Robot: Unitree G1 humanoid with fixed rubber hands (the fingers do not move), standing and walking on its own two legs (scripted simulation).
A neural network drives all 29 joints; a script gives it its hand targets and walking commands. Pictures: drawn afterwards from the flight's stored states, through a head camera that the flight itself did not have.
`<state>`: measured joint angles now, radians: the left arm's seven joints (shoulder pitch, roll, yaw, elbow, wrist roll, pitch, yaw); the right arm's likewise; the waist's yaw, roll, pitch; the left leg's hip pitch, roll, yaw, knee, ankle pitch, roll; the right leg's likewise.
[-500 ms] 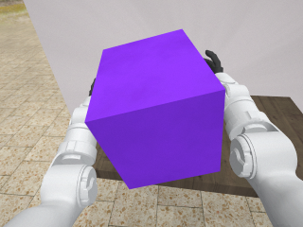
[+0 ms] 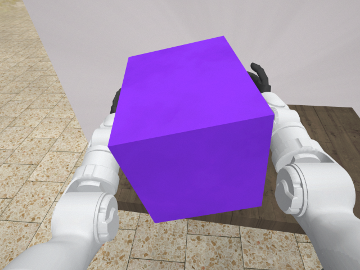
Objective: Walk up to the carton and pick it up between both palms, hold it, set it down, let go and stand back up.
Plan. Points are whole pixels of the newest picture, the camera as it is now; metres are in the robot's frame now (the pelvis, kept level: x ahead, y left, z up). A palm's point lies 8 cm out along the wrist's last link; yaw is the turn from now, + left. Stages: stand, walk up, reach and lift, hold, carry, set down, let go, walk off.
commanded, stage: set down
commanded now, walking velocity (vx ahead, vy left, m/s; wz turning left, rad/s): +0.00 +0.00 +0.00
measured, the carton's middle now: (190, 126) +0.38 -0.02 +0.17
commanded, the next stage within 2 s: none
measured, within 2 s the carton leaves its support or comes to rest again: neither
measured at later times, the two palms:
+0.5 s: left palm (122, 119) +0.41 +0.14 +0.17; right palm (260, 99) +0.43 -0.18 +0.20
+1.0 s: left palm (127, 118) +0.43 +0.14 +0.16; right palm (260, 100) +0.45 -0.18 +0.19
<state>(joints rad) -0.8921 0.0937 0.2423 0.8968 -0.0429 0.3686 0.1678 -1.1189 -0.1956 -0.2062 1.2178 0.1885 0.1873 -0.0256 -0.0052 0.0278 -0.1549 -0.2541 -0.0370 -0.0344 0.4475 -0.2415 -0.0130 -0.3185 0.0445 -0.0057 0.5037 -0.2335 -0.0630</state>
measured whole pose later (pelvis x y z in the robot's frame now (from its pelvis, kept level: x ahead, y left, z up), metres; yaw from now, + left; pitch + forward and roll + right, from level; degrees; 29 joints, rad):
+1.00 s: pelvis +0.01 +0.00 +0.00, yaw +0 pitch +5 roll +2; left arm -0.95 0.08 0.26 1.02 0.01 0.29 0.15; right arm -1.11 -0.20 -0.35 1.24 -0.01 0.11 0.05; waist -0.01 0.03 -0.15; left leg -0.28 -0.04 -0.03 0.43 -0.24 -0.01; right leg -0.35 0.04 -0.01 0.50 -0.24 -0.06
